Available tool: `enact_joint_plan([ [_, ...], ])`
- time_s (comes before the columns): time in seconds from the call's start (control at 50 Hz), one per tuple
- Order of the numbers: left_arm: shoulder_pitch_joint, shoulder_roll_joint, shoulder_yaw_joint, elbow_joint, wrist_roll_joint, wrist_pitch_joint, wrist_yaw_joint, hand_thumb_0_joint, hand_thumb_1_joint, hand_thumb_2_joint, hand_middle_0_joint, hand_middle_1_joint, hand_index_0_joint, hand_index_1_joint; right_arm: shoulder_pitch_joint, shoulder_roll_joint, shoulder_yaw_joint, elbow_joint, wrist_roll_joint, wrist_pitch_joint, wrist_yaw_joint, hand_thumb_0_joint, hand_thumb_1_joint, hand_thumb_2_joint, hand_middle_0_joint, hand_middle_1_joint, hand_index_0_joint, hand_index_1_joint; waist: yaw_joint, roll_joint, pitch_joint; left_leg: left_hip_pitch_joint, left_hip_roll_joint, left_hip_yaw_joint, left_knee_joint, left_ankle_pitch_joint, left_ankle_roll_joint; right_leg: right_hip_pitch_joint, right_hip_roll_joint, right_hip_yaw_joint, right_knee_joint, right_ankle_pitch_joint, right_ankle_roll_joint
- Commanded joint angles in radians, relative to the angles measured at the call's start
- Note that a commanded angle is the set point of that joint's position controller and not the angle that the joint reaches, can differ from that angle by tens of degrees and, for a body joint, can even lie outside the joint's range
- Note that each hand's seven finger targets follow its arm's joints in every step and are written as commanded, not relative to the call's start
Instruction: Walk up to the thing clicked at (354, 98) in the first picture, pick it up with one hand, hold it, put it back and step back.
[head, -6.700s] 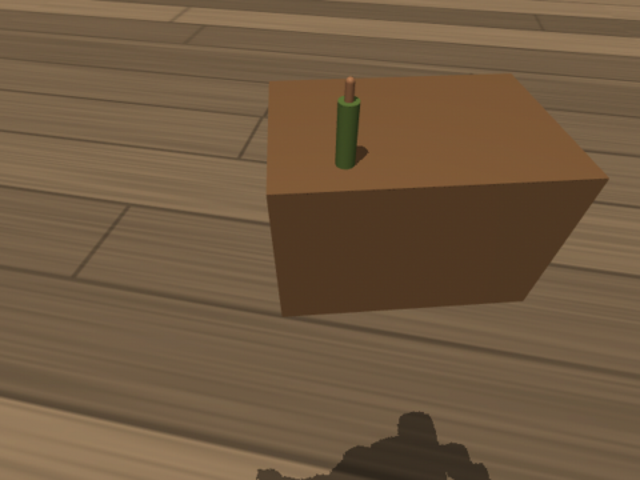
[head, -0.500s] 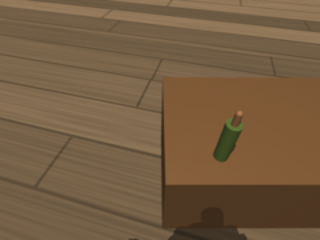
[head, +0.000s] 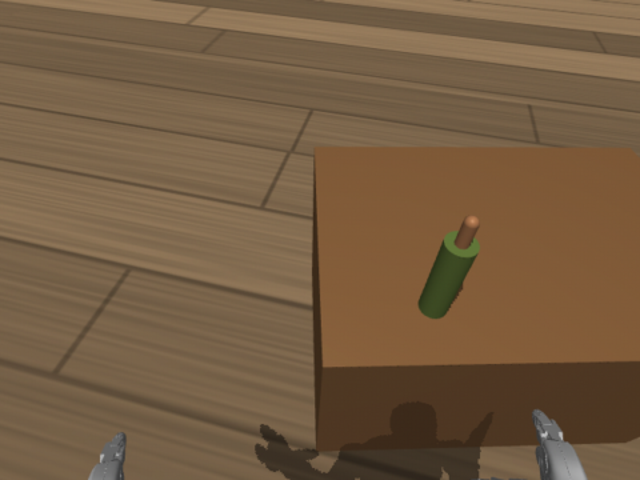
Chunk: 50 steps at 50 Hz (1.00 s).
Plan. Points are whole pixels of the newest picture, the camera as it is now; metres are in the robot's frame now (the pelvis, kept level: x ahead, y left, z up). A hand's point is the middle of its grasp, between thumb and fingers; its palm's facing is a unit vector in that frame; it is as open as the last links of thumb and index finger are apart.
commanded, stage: rise first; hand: right
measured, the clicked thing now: (450, 268) +0.46 -0.23 -0.05
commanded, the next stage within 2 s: go down in 1.06 s
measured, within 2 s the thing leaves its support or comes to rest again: neither
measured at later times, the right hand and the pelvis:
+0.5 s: hand (518, 446) +0.18 -0.24 -0.05, palm faces +0.21 +0.92 -0.32, open 17.2 cm; pelvis +0.01 +0.00 +0.00, yaw +0 degrees
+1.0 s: hand (531, 450) +0.17 -0.24 -0.02, palm faces +0.23 +0.92 -0.31, open 17.1 cm; pelvis -0.01 +0.00 +0.00, yaw -1 degrees
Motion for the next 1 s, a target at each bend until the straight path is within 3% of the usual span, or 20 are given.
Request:
enact_joint_plan([
  [0.0, -0.111, 0.185, 0.059, -0.234, 0.011, -0.061, 0.023, 0.0, -0.517, 0.041, -0.067, -0.069, -0.074, -0.061, -0.1, -0.208, -0.079, -0.247, -0.008, -0.062, -0.026, 0.0, 0.446, -0.066, 0.051, 0.055, 0.053, 0.055, 0.001, 0.035, -0.135, 0.122, -0.023, 0.022, -0.041, 0.14, 0.014, -0.012, 0.036, -0.019, -0.065, 0.189, -0.034],
  [0.14, -0.024, 0.102, 0.006, -0.242, 0.016, -0.061, 0.022, 0.0, -0.511, 0.041, -0.062, -0.072, -0.073, -0.06, -0.021, -0.163, -0.068, -0.361, -0.013, -0.065, -0.028, 0.0, 0.499, -0.058, 0.047, 0.057, 0.051, 0.057, -0.002, -0.003, -0.162, 0.16, -0.022, 0.025, -0.028, 0.226, 0.015, 0.037, 0.037, -0.023, -0.055, 0.284, -0.029],
  [0.24, 0.011, 0.152, 0.042, -0.269, 0.019, -0.054, 0.021, 0.0, -0.514, 0.038, -0.061, -0.067, -0.07, -0.057, 0.056, -0.165, -0.078, -0.398, -0.014, -0.056, -0.022, 0.0, 0.504, -0.057, 0.047, 0.057, 0.051, 0.057, 0.003, 0.009, -0.117, 0.148, -0.025, 0.035, -0.032, 0.235, 0.012, 0.034, 0.035, -0.026, -0.064, 0.297, -0.026],
  [0.34, 0.006, 0.133, 0.038, -0.267, 0.016, -0.052, 0.01, 0.0, -0.515, 0.039, -0.059, -0.065, -0.068, -0.054, 0.063, -0.154, -0.085, -0.45, -0.009, -0.054, -0.013, 0.0, 0.523, -0.055, 0.047, 0.058, 0.051, 0.058, -0.005, -0.003, -0.064, 0.139, -0.023, 0.037, -0.037, 0.219, 0.013, 0.028, 0.033, -0.026, -0.07, 0.286, -0.024],
  [0.36, 0.004, 0.154, 0.066, -0.292, 0.017, -0.055, 0.013, 0.0, -0.517, 0.044, -0.06, -0.066, -0.068, -0.056, 0.046, -0.166, -0.095, -0.486, -0.009, -0.056, -0.012, 0.0, 0.515, -0.058, 0.047, 0.058, 0.051, 0.058, 0.007, 0.006, -0.092, 0.144, -0.023, 0.037, -0.035, 0.231, 0.012, 0.046, 0.033, -0.024, -0.066, 0.293, -0.026],
  [0.42, 0.016, 0.113, 0.026, -0.28, 0.018, -0.055, 0.005, 0.0, -0.521, 0.045, -0.06, -0.065, -0.068, -0.057, 0.067, -0.156, -0.093, -0.494, -0.01, -0.056, -0.009, 0.0, 0.507, -0.059, 0.048, 0.058, 0.052, 0.058, -0.003, 0.018, -0.075, 0.154, -0.021, 0.036, -0.038, 0.238, 0.009, 0.038, 0.035, -0.026, -0.064, 0.296, -0.028],
  [0.5, -0.02, 0.161, 0.076, -0.278, 0.022, -0.061, 0.009, 0.0, -0.526, 0.055, -0.06, -0.07, -0.067, -0.063, 0.089, -0.159, -0.101, -0.524, -0.012, -0.061, -0.01, 0.0, 0.505, -0.06, 0.049, 0.057, 0.052, 0.057, -0.006, 0.009, -0.087, 0.16, -0.022, 0.036, -0.037, 0.219, 0.011, 0.044, 0.033, -0.024, -0.068, 0.283, -0.027],
  [0.52, -0.011, 0.124, 0.045, -0.276, 0.022, -0.061, 0.003, 0.0, -0.524, 0.053, -0.06, -0.069, -0.067, -0.061, 0.086, -0.14, -0.086, -0.548, -0.011, -0.065, -0.007, 0.0, 0.505, -0.06, 0.048, 0.058, 0.052, 0.058, -0.011, 0.013, -0.088, 0.165, -0.021, 0.037, -0.037, 0.22, 0.012, 0.045, 0.034, -0.024, -0.066, 0.284, -0.027],
  [0.64, -0.028, 0.122, 0.04, -0.276, 0.023, -0.066, 0.003, 0.0, -0.522, 0.058, -0.06, -0.072, -0.068, -0.064, 0.11, -0.146, -0.088, -0.599, -0.013, -0.08, -0.006, 0.0, 0.5, -0.062, 0.049, 0.058, 0.052, 0.058, -0.014, 0.008, -0.09, 0.174, -0.024, 0.039, -0.041, 0.195, 0.015, 0.042, 0.033, -0.023, -0.072, 0.265, -0.026],
  [0.68, -0.015, 0.159, 0.075, -0.289, 0.026, -0.066, 0.009, 0.0, -0.531, 0.06, -0.059, -0.068, -0.063, -0.064, 0.128, -0.15, -0.097, -0.59, -0.013, -0.079, -0.008, 0.0, 0.508, -0.061, 0.048, 0.058, 0.051, 0.058, -0.008, 0.028, -0.09, 0.176, -0.024, 0.039, -0.047, 0.197, 0.012, 0.041, 0.031, -0.022, -0.073, 0.267, -0.028],
  [0.74, -0.014, 0.159, 0.079, -0.275, 0.025, -0.067, 0.007, 0.0, -0.531, 0.061, -0.059, -0.067, -0.063, -0.063, 0.121, -0.152, -0.092, -0.625, -0.012, -0.087, -0.004, 0.0, 0.508, -0.061, 0.048, 0.058, 0.052, 0.058, -0.007, 0.01, -0.067, 0.159, -0.021, 0.039, -0.053, 0.168, 0.013, 0.035, 0.035, -0.025, -0.079, 0.235, -0.029],
  [0.78, -0.019, 0.121, 0.044, -0.26, 0.024, -0.069, 0.001, 0.0, -0.529, 0.058, -0.059, -0.068, -0.065, -0.062, 0.132, -0.137, -0.082, -0.64, -0.011, -0.09, -0.001, 0.0, 0.5, -0.062, 0.049, 0.058, 0.052, 0.058, -0.021, -0.003, -0.053, 0.157, -0.022, 0.042, -0.055, 0.149, 0.016, 0.022, 0.035, -0.024, -0.085, 0.218, -0.027],
  [0.82, -0.02, 0.136, 0.067, -0.25, 0.024, -0.071, 0.002, 0.0, -0.532, 0.061, -0.06, -0.068, -0.064, -0.063, 0.137, -0.152, -0.099, -0.65, -0.011, -0.095, 0.0, 0.0, 0.493, -0.063, 0.049, 0.058, 0.052, 0.058, -0.014, 0.0, -0.049, 0.15, -0.022, 0.04, -0.058, 0.135, 0.015, 0.025, 0.035, -0.023, -0.086, 0.201, -0.029],
  [0.86, -0.048, 0.131, 0.048, -0.262, 0.045, -0.081, -0.011, 0.0, -0.55, 0.071, -0.064, -0.067, -0.062, -0.068, 0.104, -0.088, -0.091, -0.775, 0.009, -0.11, 0.017, 0.0, 0.462, -0.068, 0.051, 0.057, 0.054, 0.057, -0.004, -0.014, -0.108, 0.134, -0.027, 0.033, -0.044, 0.135, 0.011, 0.026, 0.039, -0.009, -0.063, 0.182, -0.034],
  [0.88, -0.001, 0.16, 0.096, -0.218, 0.021, -0.076, 0.003, 0.0, -0.486, 0.0, -0.066, -0.063, -0.083, -0.044, 0.159, -0.188, -0.143, -0.582, -0.013, -0.094, 0.003, 0.0, 0.399, -0.093, 0.037, 0.062, 0.043, 0.062, -0.007, 0.04, -0.023, 0.136, -0.018, 0.037, -0.068, 0.117, 0.008, 0.011, 0.042, -0.027, -0.08, 0.175, -0.038],
  [0.9, -0.055, 0.108, 0.034, -0.215, 0.046, -0.075, -0.014, 0.0, -0.551, 0.072, -0.064, -0.066, -0.062, -0.068, 0.099, -0.118, -0.118, -0.768, 0.002, -0.116, 0.016, 0.0, 0.46, -0.07, 0.051, 0.057, 0.054, 0.057, -0.009, -0.014, -0.078, 0.12, -0.022, 0.028, -0.047, 0.125, 0.009, 0.007, 0.044, -0.01, -0.059, 0.169, -0.036],
  [0.92, -0.044, 0.128, 0.068, -0.22, 0.021, -0.078, -0.002, 0.0, -0.489, 0.0, -0.066, -0.064, -0.083, -0.046, 0.128, -0.172, -0.129, -0.581, -0.013, -0.104, 0.006, 0.0, 0.395, -0.094, 0.038, 0.061, 0.044, 0.062, -0.003, 0.044, -0.019, 0.131, -0.015, 0.032, -0.069, 0.104, 0.006, 0.009, 0.042, -0.025, -0.076, 0.16, -0.039],
  [0.94, -0.089, 0.115, 0.032, -0.232, 0.046, -0.085, -0.014, 0.0, -0.556, 0.077, -0.063, -0.067, -0.06, -0.07, 0.062, -0.093, -0.108, -0.775, 0.012, -0.126, 0.022, 0.0, 0.463, -0.069, 0.05, 0.058, 0.054, 0.058, -0.006, 0.015, -0.082, 0.113, -0.025, 0.031, -0.043, 0.103, 0.007, -0.001, 0.039, -0.003, -0.058, 0.147, -0.036],
  [0.96, -0.043, 0.151, 0.09, -0.211, 0.024, -0.082, 0.003, 0.0, -0.495, 0.001, -0.067, -0.062, -0.082, -0.046, 0.127, -0.19, -0.153, -0.584, -0.015, -0.11, 0.007, 0.0, 0.409, -0.104, 0.031, 0.066, 0.041, 0.066, 0.001, 0.041, -0.031, 0.128, -0.017, 0.034, -0.062, 0.102, 0.007, 0.016, 0.042, -0.023, -0.076, 0.158, -0.037],
  [0.98, -0.069, 0.125, 0.044, -0.221, 0.05, -0.084, -0.011, 0.0, -0.557, 0.077, -0.063, -0.067, -0.06, -0.07, 0.05, -0.091, -0.115, -0.773, 0.015, -0.134, 0.026, 0.0, 0.468, -0.068, 0.05, 0.057, 0.054, 0.057, 0.002, 0.015, -0.086, 0.102, -0.025, 0.03, -0.042, 0.095, 0.007, -0.006, 0.041, -0.005, -0.057, 0.136, -0.038],
])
